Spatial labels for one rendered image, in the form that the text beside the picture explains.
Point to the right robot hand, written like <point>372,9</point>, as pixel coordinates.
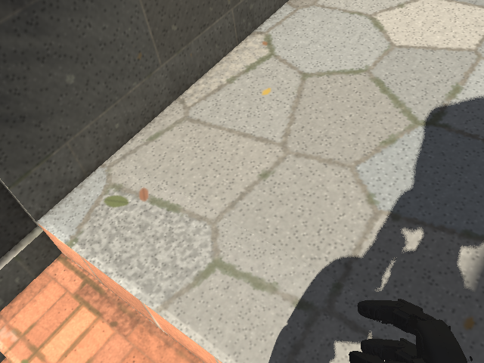
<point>435,343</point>

